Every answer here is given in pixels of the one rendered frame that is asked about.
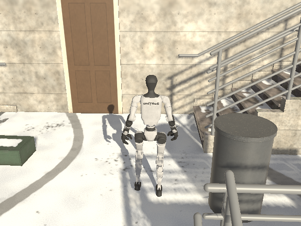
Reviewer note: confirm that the robot right forearm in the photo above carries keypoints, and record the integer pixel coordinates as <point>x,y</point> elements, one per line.
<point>173,125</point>

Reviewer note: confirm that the left robot hand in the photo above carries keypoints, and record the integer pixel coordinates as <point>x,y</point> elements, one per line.
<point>123,137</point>

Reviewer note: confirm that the robot left upper arm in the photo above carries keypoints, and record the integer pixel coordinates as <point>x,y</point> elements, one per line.
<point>133,108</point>

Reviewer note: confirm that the left robot foot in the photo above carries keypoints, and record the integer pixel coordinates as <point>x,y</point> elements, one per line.
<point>137,186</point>

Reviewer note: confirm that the robot left forearm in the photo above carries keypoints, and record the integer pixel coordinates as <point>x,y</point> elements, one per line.
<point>127,126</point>

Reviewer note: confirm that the robot right upper arm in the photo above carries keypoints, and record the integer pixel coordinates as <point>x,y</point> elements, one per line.
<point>167,107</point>

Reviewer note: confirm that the right robot hand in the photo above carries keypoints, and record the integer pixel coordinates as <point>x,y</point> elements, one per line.
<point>171,134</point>

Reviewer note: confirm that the right robot foot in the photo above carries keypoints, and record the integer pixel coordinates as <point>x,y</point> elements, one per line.
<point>158,192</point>

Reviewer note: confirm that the robot foot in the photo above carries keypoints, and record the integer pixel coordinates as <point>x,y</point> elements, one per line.
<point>158,192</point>
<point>137,186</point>

